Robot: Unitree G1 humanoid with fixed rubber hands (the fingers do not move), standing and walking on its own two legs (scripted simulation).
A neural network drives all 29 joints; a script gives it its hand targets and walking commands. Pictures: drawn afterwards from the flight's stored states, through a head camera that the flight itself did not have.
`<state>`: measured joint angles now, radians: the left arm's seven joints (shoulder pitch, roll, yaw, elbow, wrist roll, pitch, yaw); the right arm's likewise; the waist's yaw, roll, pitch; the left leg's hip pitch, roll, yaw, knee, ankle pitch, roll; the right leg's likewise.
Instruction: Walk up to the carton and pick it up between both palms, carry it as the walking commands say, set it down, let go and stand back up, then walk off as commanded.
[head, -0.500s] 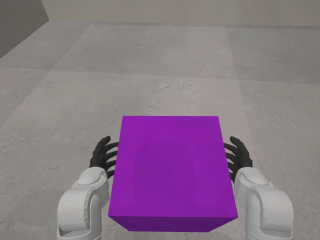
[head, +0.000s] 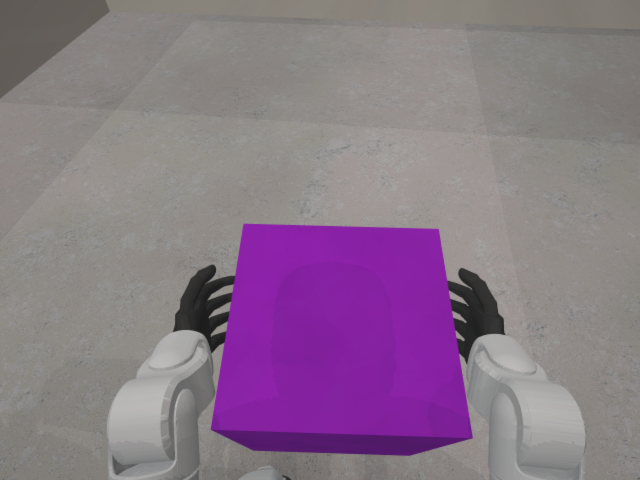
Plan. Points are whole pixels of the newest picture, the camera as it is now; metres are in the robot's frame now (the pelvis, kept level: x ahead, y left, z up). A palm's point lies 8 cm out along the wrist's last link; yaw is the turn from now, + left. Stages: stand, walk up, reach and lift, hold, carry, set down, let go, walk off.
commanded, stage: carry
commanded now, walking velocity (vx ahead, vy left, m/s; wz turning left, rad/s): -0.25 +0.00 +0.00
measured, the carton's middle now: (335, 352) +0.26 +0.01 +0.02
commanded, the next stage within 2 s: none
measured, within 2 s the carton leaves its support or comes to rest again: neither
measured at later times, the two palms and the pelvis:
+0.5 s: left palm out of the picture +0.05 +0.18 +0.09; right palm out of the picture +0.07 -0.12 +0.10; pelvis -0.17 +0.01 +0.01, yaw +2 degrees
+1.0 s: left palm out of the picture -0.13 +0.13 +0.11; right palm out of the picture -0.12 -0.17 +0.11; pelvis -0.36 -0.02 +0.01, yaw +2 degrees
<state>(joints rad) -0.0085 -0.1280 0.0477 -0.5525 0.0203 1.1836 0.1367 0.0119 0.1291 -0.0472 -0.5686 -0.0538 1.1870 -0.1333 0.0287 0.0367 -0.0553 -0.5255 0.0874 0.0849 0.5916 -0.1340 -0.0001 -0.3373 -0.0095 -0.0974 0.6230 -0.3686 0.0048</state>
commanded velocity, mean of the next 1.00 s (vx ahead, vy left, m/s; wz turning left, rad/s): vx -0.25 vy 0.00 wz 0.00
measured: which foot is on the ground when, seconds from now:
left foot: down 0.00-0.00, up 0.02-0.30, down 0.32-0.66, up 0.68-1.00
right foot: down 0.00-0.34, up 0.36-0.64, down 0.66-1.00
